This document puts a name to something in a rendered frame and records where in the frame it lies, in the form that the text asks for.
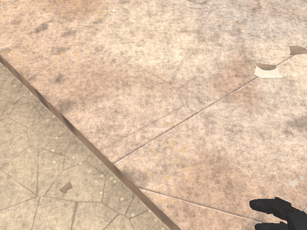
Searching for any robot right hand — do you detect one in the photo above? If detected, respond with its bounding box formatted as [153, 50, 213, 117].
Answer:
[249, 196, 307, 230]

